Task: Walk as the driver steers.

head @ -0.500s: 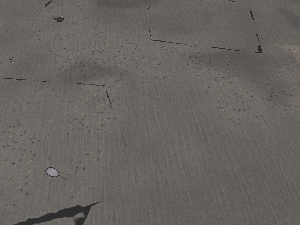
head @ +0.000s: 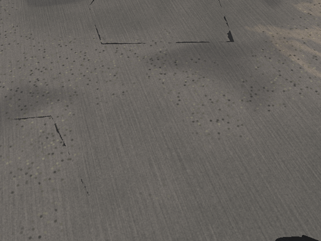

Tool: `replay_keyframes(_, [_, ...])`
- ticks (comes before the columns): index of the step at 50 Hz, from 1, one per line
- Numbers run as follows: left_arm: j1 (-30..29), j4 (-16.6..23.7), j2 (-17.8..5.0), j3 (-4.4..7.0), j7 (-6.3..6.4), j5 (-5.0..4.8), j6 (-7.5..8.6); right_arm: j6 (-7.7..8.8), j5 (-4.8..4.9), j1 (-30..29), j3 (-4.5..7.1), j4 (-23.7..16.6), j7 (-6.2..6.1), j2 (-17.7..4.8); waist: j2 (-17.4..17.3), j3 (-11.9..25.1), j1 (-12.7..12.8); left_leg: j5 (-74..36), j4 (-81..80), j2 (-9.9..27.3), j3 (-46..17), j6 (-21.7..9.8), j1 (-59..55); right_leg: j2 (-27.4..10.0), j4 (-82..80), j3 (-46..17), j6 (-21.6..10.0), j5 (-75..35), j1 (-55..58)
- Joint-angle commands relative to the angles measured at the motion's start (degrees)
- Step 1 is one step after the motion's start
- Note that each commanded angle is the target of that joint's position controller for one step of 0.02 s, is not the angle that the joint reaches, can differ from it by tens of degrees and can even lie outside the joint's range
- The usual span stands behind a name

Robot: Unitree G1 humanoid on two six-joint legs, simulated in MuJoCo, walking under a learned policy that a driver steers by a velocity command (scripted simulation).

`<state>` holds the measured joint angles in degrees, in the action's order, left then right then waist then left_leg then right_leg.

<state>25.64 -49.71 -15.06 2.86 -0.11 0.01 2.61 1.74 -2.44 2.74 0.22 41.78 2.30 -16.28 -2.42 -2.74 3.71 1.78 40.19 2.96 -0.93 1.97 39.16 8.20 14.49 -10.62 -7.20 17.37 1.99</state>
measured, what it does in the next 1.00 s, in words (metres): walks ahead, turning left: left foot, then right foot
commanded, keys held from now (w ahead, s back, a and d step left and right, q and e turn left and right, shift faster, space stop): w+e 0.06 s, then w+q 0.94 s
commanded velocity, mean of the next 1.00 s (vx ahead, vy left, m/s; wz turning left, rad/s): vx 0.50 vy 0.00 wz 0.26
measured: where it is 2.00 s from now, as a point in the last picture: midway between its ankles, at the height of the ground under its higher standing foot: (132, 112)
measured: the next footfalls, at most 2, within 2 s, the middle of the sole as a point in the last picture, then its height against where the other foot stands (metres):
left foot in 0.12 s outside the picture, level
right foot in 0.60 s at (211, 229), level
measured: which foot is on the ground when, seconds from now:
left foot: up 0.00-0.10, down 0.12-0.60, up 0.62-1.00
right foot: down 0.00-0.12, up 0.14-0.58, down 0.60-1.00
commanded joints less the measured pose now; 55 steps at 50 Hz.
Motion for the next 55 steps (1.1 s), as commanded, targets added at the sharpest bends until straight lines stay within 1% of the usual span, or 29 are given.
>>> replay_keyframes(1, [2.82,1.79,-10.26,2.53,1.07,0.36,0.54,1.33,0.60,-8.41,0.53,-6.79,-0.28,-4.55,6.65,-0.46,0.47,-2.18,-6.37,-3.41,1.57,-1.55,-4.68,-14.50,1.30,-9.58,-3.03,-40.41,-1.23])
replay_keyframes(3, [-0.99,2.64,-11.43,2.75,1.29,0.62,0.71,1.62,0.80,-1.45,1.28,-4.90,-1.09,-6.74,7.03,2.09,-3.39,1.72,-10.03,-5.54,1.14,-3.57,-16.87,-13.98,6.59,-9.51,-0.78,-49.29,-2.77])
replay_keyframes(4, [-1.51,2.42,-11.82,2.71,1.07,0.85,1.00,1.93,0.85,5.91,1.98,-2.31,-1.71,-8.32,6.54,6.30,-6.01,3.45,-10.29,-6.82,2.14,-4.84,-24.60,-13.19,13.47,-8.14,0.08,-55.66,-1.56])
replay_keyframes(5, [-1.86,1.99,-11.36,2.47,0.72,0.58,1.40,2.58,0.62,14.22,2.45,-0.10,-2.48,-9.10,5.31,10.29,-10.20,0.80,-13.37,-4.44,1.48,-6.55,-35.08,-11.28,23.93,-5.63,0.97,-52.84,-4.28])
replay_keyframes(6, [-0.28,2.83,-7.49,1.38,0.42,0.59,1.96,3.09,-0.63,22.83,3.30,0.78,-3.53,-12.07,0.29,17.05,-12.31,10.85,-13.42,7.08,-10.35,-9.25,-46.81,-8.55,38.69,-2.59,1.37,-35.32,-11.14])
replay_keyframes(7, [10.32,2.29,-2.42,0.56,0.16,-1.15,1.49,2.55,-1.36,23.04,4.85,1.71,-3.43,-17.05,-14.46,22.86,-6.68,9.69,-17.87,22.12,-40.36,-19.44,-59.00,2.23,58.09,3.13,4.01,11.98,-28.34])
replay_keyframes(8, [7.64,1.15,-7.51,0.86,0.51,1.45,1.14,1.90,0.96,20.23,4.57,1.78,-2.57,-12.67,-5.44,18.63,-6.81,16.79,-22.09,19.33,-46.53,-20.02,-53.21,-1.16,61.82,1.74,2.90,10.62,-33.54])
replay_keyframes(9, [0.75,2.37,-7.88,0.98,0.13,1.85,1.15,1.98,1.58,14.57,3.74,1.05,-2.27,-8.53,-0.94,9.48,-5.73,17.44,-23.34,16.45,-36.37,-18.91,-44.72,-3.77,60.70,2.21,2.92,4.88,-34.89])
replay_keyframes(10, [-3.97,3.57,-7.59,0.68,-0.19,2.28,1.36,2.15,1.33,12.30,3.19,1.30,-1.93,-6.01,1.89,5.53,-5.44,11.53,-24.25,13.32,-29.39,-17.63,-39.07,-5.72,57.66,3.58,2.99,2.13,-34.73])
replay_keyframes(11, [-6.21,4.41,-7.36,0.66,-0.58,2.64,1.16,2.38,1.23,12.52,2.86,2.06,-1.92,-5.30,0.70,3.62,-4.53,4.96,-24.84,10.53,-24.73,-16.44,-36.14,-7.43,54.93,4.79,3.34,1.44,-34.40])
replay_keyframes(14, [-6.73,5.52,-5.23,-0.23,-1.30,3.36,0.19,3.23,1.98,15.75,2.79,5.04,-1.59,-5.08,-1.99,3.72,-2.47,-8.79,-25.83,6.84,-19.20,-16.31,-32.91,-9.04,48.49,7.13,5.44,1.87,-32.00])
replay_keyframes(16, [-9.12,6.46,-4.09,-0.93,-1.54,3.37,-0.09,3.28,2.19,17.41,3.28,6.08,-1.70,-6.31,-1.92,3.13,-2.37,-8.22,-27.44,6.19,-17.51,-17.19,-30.70,-9.98,43.52,8.69,6.95,1.69,-32.56])
replay_keyframes(19, [-18.27,9.69,-3.14,-2.01,-1.69,2.87,-0.08,2.65,2.20,19.34,3.75,7.00,-1.92,-6.88,-2.27,0.04,-4.18,-2.79,-30.10,4.39,-15.80,-16.39,-26.54,-10.79,32.60,10.45,8.71,-4.86,-32.61])
replay_keyframes(24, [-26.47,12.55,-3.92,-2.41,-1.30,1.63,0.48,2.19,1.86,23.27,4.70,7.85,-1.60,-8.12,-2.09,0.96,-7.11,-5.90,-26.77,3.90,-16.57,-13.78,-27.95,-8.70,22.11,10.97,9.28,-12.37,-27.79])
replay_keyframes(26, [-26.24,13.04,-4.73,-2.15,-0.91,1.46,0.90,1.91,1.63,23.16,5.06,7.61,-1.81,-8.65,-2.46,1.35,-6.46,-6.72,-23.77,4.52,-18.55,-12.64,-28.75,-7.97,18.93,10.28,8.67,-10.02,-24.39])
replay_keyframes(28, [-20.04,11.41,-5.82,-1.47,-0.31,1.50,1.63,1.66,1.74,21.23,5.44,6.95,-2.12,-9.29,-1.78,2.79,-3.01,-6.67,-17.92,3.30,-19.63,-10.86,-27.00,-6.80,12.79,10.21,7.47,-8.49,-14.68])
replay_keyframes(29, [-14.34,9.85,-8.11,-0.56,0.42,2.04,2.38,1.95,2.02,21.05,5.27,6.65,-1.95,-8.34,1.05,5.97,-0.59,-6.12,-9.76,0.11,-17.67,-9.41,-24.28,-9.04,10.14,7.91,5.95,-7.31,-5.72])
replay_keyframes(30, [-5.29,9.33,-12.68,0.67,1.39,3.33,2.82,2.53,2.75,19.83,4.34,4.48,-1.73,-4.74,8.39,13.44,3.39,3.67,5.47,-3.50,-12.11,-7.64,-18.83,-22.26,6.80,-4.87,2.79,4.15,5.24])
replay_keyframes(31, [-4.16,9.22,-17.06,1.76,1.79,3.51,1.70,2.29,3.75,24.25,3.51,2.65,-1.96,-0.82,18.45,16.00,1.02,30.19,17.81,-10.64,-4.68,-6.31,-4.18,-34.19,-0.17,-26.09,-2.36,12.98,12.63])
replay_keyframes(32, [-6.15,8.88,-13.54,1.70,1.64,2.66,0.87,1.14,1.97,24.66,4.32,3.83,-2.37,-5.39,13.05,11.63,-0.82,28.88,24.87,-5.82,-3.89,-6.59,0.48,-34.10,-0.65,-29.88,-4.63,19.60,6.98])
replay_keyframes(33, [-9.34,9.72,-8.09,0.46,1.24,2.20,0.98,0.66,1.22,21.46,4.65,4.30,-1.90,-5.95,6.78,5.59,-1.53,23.58,26.18,-3.57,-4.60,-6.64,0.58,-30.56,-1.34,-22.23,-3.62,16.94,1.31])
replay_keyframes(34, [-11.28,9.57,-5.77,-0.09,0.90,2.03,1.38,0.51,1.18,19.35,4.50,4.10,-1.32,-4.54,5.89,2.34,-2.33,19.95,24.97,-2.01,-4.17,-6.03,-0.66,-27.51,-2.50,-13.80,-2.55,7.26,-3.22])
replay_keyframes(36, [-11.14,8.65,-4.31,-0.41,0.93,1.94,2.26,-0.56,0.40,18.04,4.59,3.87,-0.36,-3.73,9.00,1.27,-3.52,17.03,23.72,-0.37,-2.97,-4.95,-2.93,-23.59,-3.59,-3.45,-0.59,-5.74,-6.60])
replay_keyframes(39, [-8.38,6.86,-4.97,0.13,0.60,1.14,3.54,-1.55,0.37,14.37,4.36,1.93,0.62,-2.57,8.20,2.23,-3.96,12.84,24.28,-0.17,-2.16,-4.11,-0.91,-23.09,-3.85,3.47,-0.97,-19.63,-5.44])
replay_keyframes(44, [-5.72,4.68,-5.00,0.51,0.44,1.15,3.41,-1.73,0.36,4.44,3.39,-2.02,1.96,-1.30,7.56,-0.03,-2.86,3.93,14.80,0.52,0.31,-3.03,2.40,-21.82,-5.15,12.83,-0.96,-25.44,-4.85])
replay_keyframes(50, [-1.86,2.07,-7.92,1.40,0.92,1.20,2.61,-1.45,0.08,-4.87,2.33,-5.97,2.84,-1.26,7.28,-2.14,-0.92,3.82,-1.92,-1.00,6.68,-6.62,-4.82,-23.22,-2.77,19.45,0.74,-31.84,-1.20])
replay_keyframes(53, [-0.66,0.90,-10.34,1.84,1.49,1.37,1.33,-1.36,-0.41,-0.78,3.05,-5.43,1.91,-2.84,8.49,1.77,-3.43,12.22,-5.15,-6.20,9.70,-10.31,-13.64,-23.65,10.39,22.92,1.72,-56.07,2.85])
replay_keyframes(54, [-0.47,0.83,-11.04,1.94,1.62,1.29,0.78,-0.94,-0.59,5.35,3.76,-3.73,1.42,-4.01,8.13,5.59,-6.03,13.26,-7.38,-8.43,9.54,-11.91,-21.16,-23.49,19.96,23.69,1.99,-58.12,1.69])
replay_keyframes(55, [-1.01,1.53,-10.97,1.80,1.61,1.29,0.47,-0.50,-1.08,15.09,4.98,-0.54,0.57,-6.15,5.40,11.06,-10.43,12.02,-10.95,-8.39,6.72,-13.97,-34.87,-22.28,33.84,24.75,3.46,-49.62,-5.61])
